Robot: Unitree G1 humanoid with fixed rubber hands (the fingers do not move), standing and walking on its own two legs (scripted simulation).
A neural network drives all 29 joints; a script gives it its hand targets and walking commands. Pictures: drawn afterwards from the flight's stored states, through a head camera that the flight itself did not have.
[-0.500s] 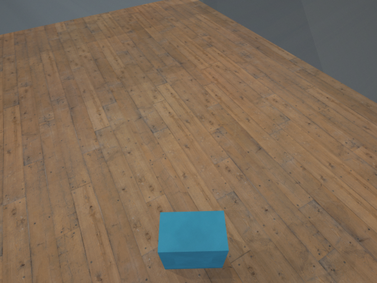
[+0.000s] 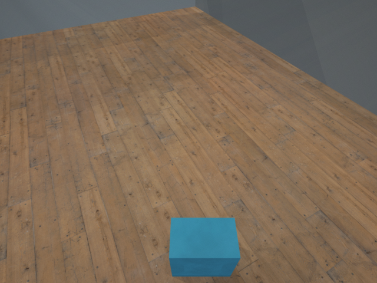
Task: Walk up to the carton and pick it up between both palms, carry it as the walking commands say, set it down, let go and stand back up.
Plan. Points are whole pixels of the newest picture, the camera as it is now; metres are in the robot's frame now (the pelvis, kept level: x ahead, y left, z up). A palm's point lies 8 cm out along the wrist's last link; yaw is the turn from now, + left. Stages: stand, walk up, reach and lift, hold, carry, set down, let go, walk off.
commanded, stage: walk up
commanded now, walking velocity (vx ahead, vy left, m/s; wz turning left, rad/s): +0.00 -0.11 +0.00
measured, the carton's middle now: (201, 248) +0.41 -0.04 -0.63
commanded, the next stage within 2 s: stand in 1.30 s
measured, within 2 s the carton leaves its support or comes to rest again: neither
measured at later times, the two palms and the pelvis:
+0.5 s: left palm out of the picture +0.01 +0.21 -0.15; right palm out of the picture +0.03 -0.24 -0.15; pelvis +0.01 -0.02 +0.00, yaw +1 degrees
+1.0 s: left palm out of the picture -0.02 +0.22 -0.15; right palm out of the picture +0.03 -0.24 -0.14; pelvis +0.01 -0.01 +0.00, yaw +1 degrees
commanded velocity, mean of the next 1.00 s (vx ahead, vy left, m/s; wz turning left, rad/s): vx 0.00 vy -0.03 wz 0.00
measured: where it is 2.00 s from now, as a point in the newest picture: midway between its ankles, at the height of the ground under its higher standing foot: outside the picture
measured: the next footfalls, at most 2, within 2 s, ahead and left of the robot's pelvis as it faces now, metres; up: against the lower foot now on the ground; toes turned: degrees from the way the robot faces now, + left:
left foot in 1.44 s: +0.03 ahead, +0.11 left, +0.00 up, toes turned -6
